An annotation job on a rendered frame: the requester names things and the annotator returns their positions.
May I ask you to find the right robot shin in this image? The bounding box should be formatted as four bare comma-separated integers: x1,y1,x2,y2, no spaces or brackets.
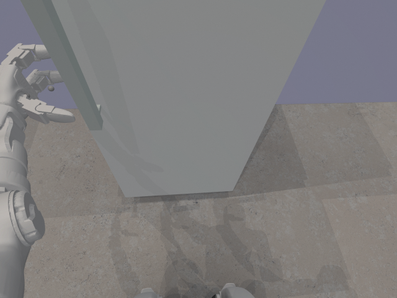
221,283,236,291

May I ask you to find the robot shin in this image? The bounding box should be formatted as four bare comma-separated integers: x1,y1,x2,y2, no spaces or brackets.
221,283,236,291
140,288,154,293

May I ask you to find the left robot forearm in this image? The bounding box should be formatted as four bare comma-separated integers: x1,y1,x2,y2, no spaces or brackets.
0,104,31,195

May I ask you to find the left robot upper arm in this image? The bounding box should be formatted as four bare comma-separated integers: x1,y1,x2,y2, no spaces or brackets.
0,190,45,298

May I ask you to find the handle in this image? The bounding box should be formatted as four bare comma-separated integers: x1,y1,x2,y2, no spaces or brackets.
20,0,103,130

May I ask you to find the robot left hand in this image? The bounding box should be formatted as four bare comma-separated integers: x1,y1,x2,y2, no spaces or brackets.
0,43,75,124

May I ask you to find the fridge door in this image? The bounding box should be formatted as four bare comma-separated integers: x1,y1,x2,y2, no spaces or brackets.
51,0,326,197

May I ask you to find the left robot shin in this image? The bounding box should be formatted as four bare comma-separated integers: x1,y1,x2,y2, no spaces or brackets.
140,288,154,293

